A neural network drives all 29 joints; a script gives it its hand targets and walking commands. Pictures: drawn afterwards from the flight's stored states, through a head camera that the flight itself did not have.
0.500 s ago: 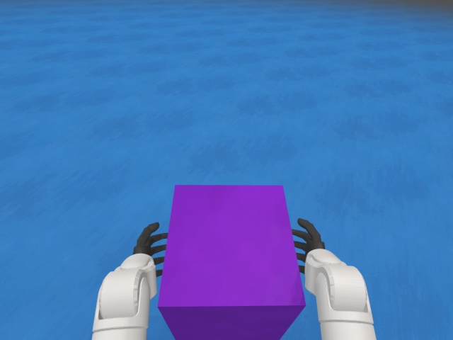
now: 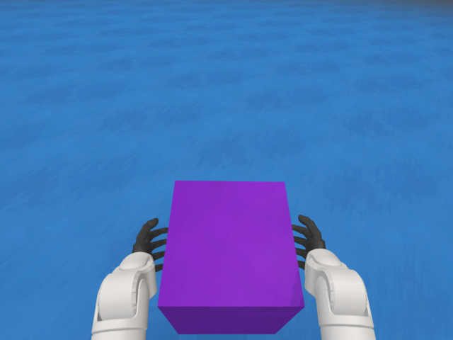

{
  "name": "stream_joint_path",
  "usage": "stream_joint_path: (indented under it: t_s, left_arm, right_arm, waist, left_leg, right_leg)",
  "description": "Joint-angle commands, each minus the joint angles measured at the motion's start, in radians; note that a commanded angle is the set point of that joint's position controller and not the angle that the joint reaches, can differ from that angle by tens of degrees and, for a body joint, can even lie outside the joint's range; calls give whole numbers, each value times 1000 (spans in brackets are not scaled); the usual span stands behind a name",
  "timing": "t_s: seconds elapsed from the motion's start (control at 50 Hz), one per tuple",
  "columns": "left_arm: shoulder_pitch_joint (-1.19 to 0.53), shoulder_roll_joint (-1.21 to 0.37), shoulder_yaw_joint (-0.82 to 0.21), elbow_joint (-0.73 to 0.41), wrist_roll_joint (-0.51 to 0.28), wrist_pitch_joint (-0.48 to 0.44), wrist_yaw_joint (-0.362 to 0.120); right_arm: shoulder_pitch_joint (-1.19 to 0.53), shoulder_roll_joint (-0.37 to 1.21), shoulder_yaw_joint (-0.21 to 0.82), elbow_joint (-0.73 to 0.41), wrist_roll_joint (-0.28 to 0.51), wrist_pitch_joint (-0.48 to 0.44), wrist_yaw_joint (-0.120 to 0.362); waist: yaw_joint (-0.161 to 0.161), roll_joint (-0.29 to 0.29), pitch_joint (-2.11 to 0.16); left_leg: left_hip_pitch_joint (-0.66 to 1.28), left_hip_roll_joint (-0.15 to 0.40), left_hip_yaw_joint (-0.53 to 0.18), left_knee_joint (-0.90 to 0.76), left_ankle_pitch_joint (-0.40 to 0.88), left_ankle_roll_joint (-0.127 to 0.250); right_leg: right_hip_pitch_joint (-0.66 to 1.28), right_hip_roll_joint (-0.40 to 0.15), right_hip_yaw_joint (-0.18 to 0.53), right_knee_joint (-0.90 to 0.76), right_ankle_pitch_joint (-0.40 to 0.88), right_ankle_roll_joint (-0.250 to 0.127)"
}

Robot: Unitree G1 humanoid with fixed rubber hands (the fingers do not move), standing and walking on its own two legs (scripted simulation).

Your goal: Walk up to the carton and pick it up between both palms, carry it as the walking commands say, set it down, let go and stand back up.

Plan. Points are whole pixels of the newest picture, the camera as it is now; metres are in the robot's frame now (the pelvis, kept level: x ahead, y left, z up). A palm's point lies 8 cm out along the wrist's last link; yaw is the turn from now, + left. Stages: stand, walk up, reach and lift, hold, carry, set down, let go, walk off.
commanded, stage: carry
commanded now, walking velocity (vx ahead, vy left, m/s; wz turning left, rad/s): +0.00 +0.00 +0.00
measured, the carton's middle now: (228, 262) +0.30 +0.01 -0.01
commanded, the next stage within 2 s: hold in 1.40 s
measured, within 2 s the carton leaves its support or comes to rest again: neither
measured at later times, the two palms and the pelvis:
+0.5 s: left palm (138, 278) +0.24 +0.16 +0.03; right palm (308, 271) +0.25 -0.13 +0.04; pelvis -0.03 +0.00 +0.00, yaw +1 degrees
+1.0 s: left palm (151, 272) +0.25 +0.14 +0.03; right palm (320, 266) +0.26 -0.15 +0.04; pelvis -0.02 -0.01 +0.01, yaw +2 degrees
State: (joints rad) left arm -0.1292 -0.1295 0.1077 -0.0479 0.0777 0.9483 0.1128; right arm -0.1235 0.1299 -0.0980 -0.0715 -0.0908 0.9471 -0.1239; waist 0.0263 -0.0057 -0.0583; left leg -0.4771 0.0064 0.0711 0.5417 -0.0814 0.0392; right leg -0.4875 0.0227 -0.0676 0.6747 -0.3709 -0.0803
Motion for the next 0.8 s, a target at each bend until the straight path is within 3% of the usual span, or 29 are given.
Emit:
stream_joint_path:
  t_s: [0.0, 0.06, 0.08, 0.1, 0.12, 0.14, 0.16, 0.18, 0.2, 0.26, 0.3, 0.32, 0.34, 0.36, 0.38, 0.42, 0.44, 0.46, 0.5, 0.52, 0.54, 0.56, 0.58, 0.6, 0.62, 0.68, 0.7, 0.74, 0.78]
  left_arm:
    - [-557, -795, -562, -48, -238, -118, -229]
    - [-708, -821, -675, -206, -328, -111, -236]
    - [-663, -827, -589, 17, -226, -118, -240]
    - [-611, -824, -682, -235, -319, -123, -222]
    - [-561, -794, -656, -211, -300, -97, -210]
    - [-637, -753, -699, -429, -361, -72, -186]
    - [-599, -691, -607, -285, -273, -53, -174]
    - [-448, -652, -469, 64, -84, -90, -176]
    - [-284, -692, -423, 227, -16, -154, -187]
    - [-605, -845, -716, -355, -327, -178, -208]
    - [-614, -823, -697, -371, -341, -152, -195]
    - [-594, -800, -641, -219, -268, -149, -191]
    - [-523, -726, -569, -63, -177, -182, -196]
    - [-495, -737, -592, -55, -188, -209, -203]
    - [-451, -754, -585, -14, -184, -223, -214]
    - [-471, -795, -666, -174, -248, -205, -217]
    - [-503, -806, -648, -143, -228, -199, -228]
    - [-517, -812, -691, -249, -286, -180, -232]
    - [-528, -809, -671, -205, -268, -175, -233]
    - [-506, -808, -709, -285, -306, -167, -228]
    - [-515, -784, -642, -130, -240, -175, -237]
    - [-585, -798, -748, -399, -350, -168, -223]
    - [-488, -732, -588, -66, -192, -164, -227]
    - [-497, -751, -656, -193, -261, -175, -235]
    - [-497, -714, -620, -125, -224, -184, -235]
    - [-579, -767, -646, -116, -223, -224, -241]
    - [-580, -786, -679, -194, -265, -226, -247]
    - [-536, -793, -633, -60, -213, -237, -253]
    - [-559, -820, -682, -198, -274, -218, -246]
  right_arm:
    - [-483, 802, 500, -5, 221, -102, 233]
    - [-610, 866, 587, -136, 322, -117, 242]
    - [-592, 850, 514, 47, 232, -132, 242]
    - [-592, 824, 596, -224, 339, -138, 231]
    - [-525, 814, 572, -175, 345, -115, 220]
    - [-625, 789, 626, -403, 428, -89, 203]
    - [-522, 755, 530, -192, 335, -66, 195]
    - [-432, 683, 384, 125, 176, -106, 209]
    - [-402, 689, 414, 192, 158, -166, 226]
    - [-615, 857, 664, -295, 371, -173, 240]
    - [-663, 821, 681, -347, 377, -150, 223]
    - [-610, 804, 611, -166, 293, -146, 220]
    - [-457, 754, 519, 77, 181, -175, 228]
    - [-458, 734, 534, 34, 181, -205, 231]
    - [-425, 739, 535, 48, 176, -221, 229]
    - [-580, 799, 643, -229, 299, -207, 231]
    - [-567, 830, 611, -131, 272, -196, 240]
    - [-567, 832, 644, -235, 304, -177, 230]
    - [-445, 818, 604, -81, 252, -155, 231]
    - [-426, 798, 630, -182, 278, -152, 224]
    - [-383, 805, 562, -2, 200, -162, 225]
    - [-460, 808, 650, -253, 305, -155, 219]
    - [-361, 768, 491, 96, 160, -157, 224]
    - [-415, 767, 568, -112, 219, -180, 220]
    - [-413, 762, 522, 17, 187, -184, 221]
    - [-456, 799, 544, 15, 179, -225, 230]
    - [-500, 831, 594, -100, 225, -226, 227]
    - [-509, 834, 571, -23, 193, -242, 234]
    - [-541, 841, 612, -163, 264, -221, 231]
  waist:
    - [-8, -360, -250]
    - [-44, -159, -283]
    - [-48, -69, -308]
    - [-48, -25, -340]
    - [-41, 91, -367]
    - [-34, 69, -376]
    - [-33, 111, -375]
    - [-18, 247, -333]
    - [5, 182, -281]
    - [-22, 60, -316]
    - [-11, -3, -339]
    - [-16, 62, -379]
    - [-30, 59, -454]
    - [-31, 24, -455]
    - [-23, -24, -490]
    - [-24, -37, -434]
    - [-26, -26, -393]
    - [-26, -52, -381]
    - [-22, -34, -387]
    - [-24, -31, -387]
    - [-21, 2, -419]
    - [-18, 14, -402]
    - [-16, 22, -389]
    - [-17, 14, -377]
    - [-21, 47, -424]
    - [-19, 52, -354]
    - [-17, -18, -369]
    - [-17, -21, -389]
    - [-17, -1, -364]
  left_leg:
    - [163, -92, 33, 720, -378, -25]
    - [331, -65, 5, 694, -310, -9]
    - [298, -40, 15, 501, -309, 4]
    - [253, -21, -3, 241, -354, 10]
    - [234, -29, 11, 19, -413, 16]
    - [202, 23, -93, -202, -454, 19]
    - [227, 156, -322, -254, -534, 58]
    - [279, 299, -517, -285, -469, 112]
    - [282, 323, -491, -266, -400, 134]
    - [195, 261, -333, -128, 110, 114]
    - [201, 189, -197, -32, 273, 70]
    - [241, 171, -178, 11, 407, 39]
    - [280, 155, -178, 43, 393, 21]
    - [248, 141, -185, 51, 408, 11]
    - [209, 105, -161, 12, 216, 0]
    - [206, 94, -140, -35, -80, 31]
    - [183, 91, -140, -50, -174, 32]
    - [148, 85, -161, -68, -264, 46]
    - [167, 100, -167, -98, -225, 46]
    - [167, 119, -186, -120, -160, 45]
    - [204, 124, -192, -117, -105, 45]
    - [215, 124, -188, -130, -117, 46]
    - [209, 122, -184, -120, -146, 47]
    - [209, 116, -178, -117, -126, 41]
    - [231, 112, -152, -83, -112, 40]
    - [193, 103, -154, -88, -79, 30]
    - [168, 103, -153, -80, -118, 32]
    - [149, 99, -147, -80, -154, 38]
    - [148, 97, -149, -103, -188, 32]
  right_leg:
    - [-233, -380, 512, -619, -637, -127]
    - [-323, -253, 123, -522, -298, 38]
    - [-198, -198, 72, -445, -239, 71]
    - [-75, -181, 93, -333, -222, 61]
    - [58, -163, 88, -235, -186, 32]
    - [158, -147, 118, -157, -80, 11]
    - [100, -119, 140, -69, -33, 24]
    - [-68, -83, 100, -1, -8, 54]
    - [-102, -65, 69, 43, -8, 56]
    - [62, -67, 60, 76, 57, 86]
    - [175, -66, 64, -139, 265, 50]
    - [213, -100, 115, -126, 397, 20]
    - [256, -127, 130, -98, 500, 1]
    - [313, -152, 143, -57, 625, -4]
    - [365, -170, 137, -37, 643, -14]
    - [301, -162, 147, -124, 434, 8]
    - [283, -162, 158, -172, 325, 14]
    - [272, -161, 172, -217, 181, 17]
    - [264, -146, 149, -217, 176, 21]
    - [280, -135, 124, -182, 227, 24]
    - [291, -131, 119, -165, 282, 20]
    - [249, -133, 115, -164, 260, 28]
    - [241, -132, 123, -181, 221, 20]
    - [244, -140, 136, -186, 252, 18]
    - [267, -150, 149, -194, 302, 15]
    - [242, -154, 125, -179, 343, 13]
    - [271, -154, 125, -192, 310, 19]
    - [322, -164, 127, -188, 326, 11]
    - [295, -162, 125, -213, 226, 17]
